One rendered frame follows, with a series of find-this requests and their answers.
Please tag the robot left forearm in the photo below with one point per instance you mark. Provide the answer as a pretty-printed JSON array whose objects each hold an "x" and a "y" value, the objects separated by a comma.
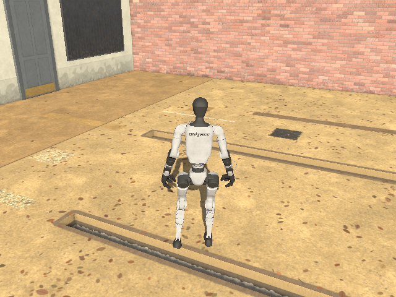
[{"x": 169, "y": 164}]

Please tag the robot left hand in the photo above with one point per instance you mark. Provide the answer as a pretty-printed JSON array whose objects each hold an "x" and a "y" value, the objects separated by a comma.
[{"x": 167, "y": 178}]

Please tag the right robot upper arm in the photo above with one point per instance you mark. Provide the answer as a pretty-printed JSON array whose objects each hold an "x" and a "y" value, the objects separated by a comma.
[{"x": 218, "y": 131}]

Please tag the robot right forearm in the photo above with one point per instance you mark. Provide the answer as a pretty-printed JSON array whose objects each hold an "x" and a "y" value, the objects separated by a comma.
[{"x": 228, "y": 165}]

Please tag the left robot foot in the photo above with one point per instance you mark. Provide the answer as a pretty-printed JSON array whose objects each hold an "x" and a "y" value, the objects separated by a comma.
[{"x": 177, "y": 244}]

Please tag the robot head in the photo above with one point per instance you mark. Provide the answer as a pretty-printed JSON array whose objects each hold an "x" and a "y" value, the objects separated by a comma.
[{"x": 200, "y": 106}]

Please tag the left robot upper arm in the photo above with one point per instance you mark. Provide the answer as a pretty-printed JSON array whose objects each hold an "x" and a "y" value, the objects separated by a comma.
[{"x": 180, "y": 129}]

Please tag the robot right hand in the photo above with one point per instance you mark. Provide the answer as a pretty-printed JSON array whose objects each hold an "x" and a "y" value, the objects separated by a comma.
[{"x": 225, "y": 177}]

